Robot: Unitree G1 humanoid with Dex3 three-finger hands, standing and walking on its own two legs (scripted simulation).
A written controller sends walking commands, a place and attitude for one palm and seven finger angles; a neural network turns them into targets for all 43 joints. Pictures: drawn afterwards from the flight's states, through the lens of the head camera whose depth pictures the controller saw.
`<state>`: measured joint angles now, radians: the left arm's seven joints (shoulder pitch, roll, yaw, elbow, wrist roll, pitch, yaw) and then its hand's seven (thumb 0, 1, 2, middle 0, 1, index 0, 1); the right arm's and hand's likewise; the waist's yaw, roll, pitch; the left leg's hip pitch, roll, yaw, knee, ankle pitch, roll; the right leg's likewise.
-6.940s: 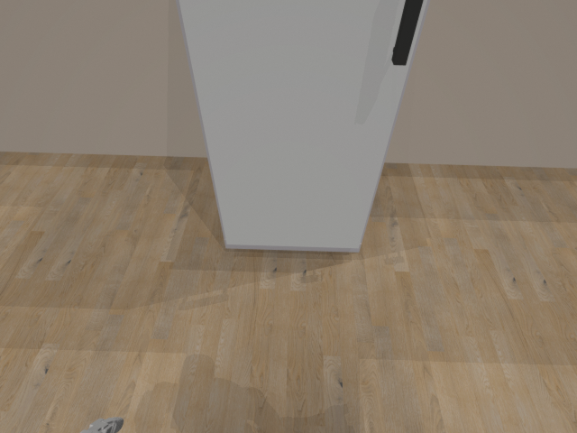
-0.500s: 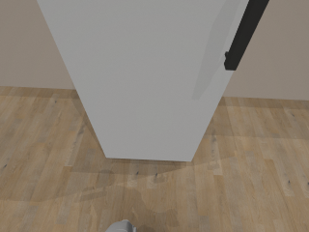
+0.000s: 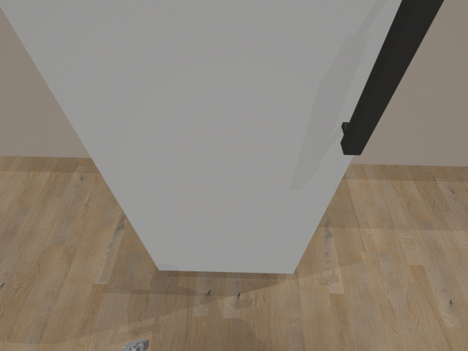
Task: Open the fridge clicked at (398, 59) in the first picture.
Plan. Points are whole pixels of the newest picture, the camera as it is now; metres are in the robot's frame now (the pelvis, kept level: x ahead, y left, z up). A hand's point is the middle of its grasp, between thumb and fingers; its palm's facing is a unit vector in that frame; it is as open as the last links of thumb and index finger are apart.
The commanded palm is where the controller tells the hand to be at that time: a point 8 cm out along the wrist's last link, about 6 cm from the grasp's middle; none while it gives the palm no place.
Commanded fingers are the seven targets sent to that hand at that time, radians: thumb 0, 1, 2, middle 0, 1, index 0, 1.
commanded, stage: come to a stop and stand still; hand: right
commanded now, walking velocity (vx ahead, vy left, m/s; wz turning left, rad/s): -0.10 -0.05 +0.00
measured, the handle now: (381, 63) +0.44 -0.18 +0.26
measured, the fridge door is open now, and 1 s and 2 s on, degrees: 0 0 0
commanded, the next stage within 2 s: look again from close up in 1.62 s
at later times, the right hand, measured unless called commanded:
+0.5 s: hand out of the picture -0.02 -0.18 -0.17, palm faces +0.06 +0.98 -0.16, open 7.3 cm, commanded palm none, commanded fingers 0.00 -0.90 -0.90 0.20 0.30 0.20 0.30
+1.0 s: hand out of the picture -0.02 -0.19 -0.17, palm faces +0.03 +0.98 -0.20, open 7.4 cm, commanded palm none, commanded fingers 0.00 -0.90 -0.90 0.20 0.30 0.20 0.30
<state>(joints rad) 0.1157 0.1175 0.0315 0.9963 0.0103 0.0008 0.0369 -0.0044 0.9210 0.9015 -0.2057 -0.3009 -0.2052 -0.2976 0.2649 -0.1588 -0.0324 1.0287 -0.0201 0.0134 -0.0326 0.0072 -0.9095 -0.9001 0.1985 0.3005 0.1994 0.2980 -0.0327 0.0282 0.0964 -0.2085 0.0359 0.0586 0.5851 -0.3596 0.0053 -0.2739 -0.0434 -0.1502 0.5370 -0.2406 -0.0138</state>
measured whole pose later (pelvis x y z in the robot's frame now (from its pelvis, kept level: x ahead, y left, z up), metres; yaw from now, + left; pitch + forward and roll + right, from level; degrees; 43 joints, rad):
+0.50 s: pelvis -0.03 -0.01 +0.01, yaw -1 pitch -1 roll +0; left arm 0.30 0.12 0.00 1.12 0.02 0.00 0.02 0.00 0.93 0.90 -0.20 -0.30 -0.20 -0.30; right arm 0.27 -0.17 -0.01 1.10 -0.02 0.00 -0.02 0.01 -0.92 -0.90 0.20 0.30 0.20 0.30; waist -0.02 0.04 0.02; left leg -0.17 0.03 0.08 0.41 -0.22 0.00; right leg -0.19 0.00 -0.06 0.41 -0.20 -0.01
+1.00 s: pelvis -0.03 -0.01 +0.00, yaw +1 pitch -2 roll +0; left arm 0.31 0.16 0.03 1.04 0.01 -0.01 0.03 0.01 0.92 0.90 -0.20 -0.30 -0.20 -0.30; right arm 0.35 -0.15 0.00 1.04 -0.02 -0.02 -0.05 0.01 -0.91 -0.90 0.20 0.30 0.20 0.30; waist 0.00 0.00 -0.02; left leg -0.21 0.02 0.05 0.55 -0.30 0.00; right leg -0.23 -0.02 -0.08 0.56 -0.29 -0.02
